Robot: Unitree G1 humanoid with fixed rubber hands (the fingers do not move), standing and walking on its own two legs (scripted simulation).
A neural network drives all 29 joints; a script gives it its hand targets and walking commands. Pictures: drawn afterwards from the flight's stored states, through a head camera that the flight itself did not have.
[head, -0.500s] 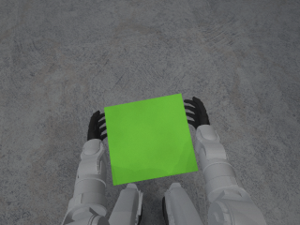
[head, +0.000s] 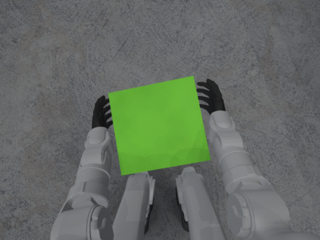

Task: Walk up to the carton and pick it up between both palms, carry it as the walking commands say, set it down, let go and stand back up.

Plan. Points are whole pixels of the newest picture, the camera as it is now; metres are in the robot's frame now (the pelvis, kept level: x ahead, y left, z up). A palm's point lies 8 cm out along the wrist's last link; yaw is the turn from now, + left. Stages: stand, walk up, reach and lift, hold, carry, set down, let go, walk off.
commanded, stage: set down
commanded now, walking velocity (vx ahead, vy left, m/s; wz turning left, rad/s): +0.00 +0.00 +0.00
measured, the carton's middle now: (161, 127) +0.41 +0.01 -0.18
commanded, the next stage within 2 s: none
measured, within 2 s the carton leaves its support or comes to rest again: neither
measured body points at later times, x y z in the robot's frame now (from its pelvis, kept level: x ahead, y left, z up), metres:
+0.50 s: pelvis -0.03 -0.01 -0.09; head +0.24 -0.01 +0.27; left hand +0.43 +0.17 -0.21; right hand +0.47 -0.12 -0.18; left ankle +0.08 +0.10 -0.52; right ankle +0.09 -0.10 -0.52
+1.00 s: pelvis -0.03 -0.01 -0.14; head +0.28 +0.00 +0.19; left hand +0.44 +0.18 -0.28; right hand +0.49 -0.12 -0.26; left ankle +0.08 +0.10 -0.52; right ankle +0.09 -0.10 -0.52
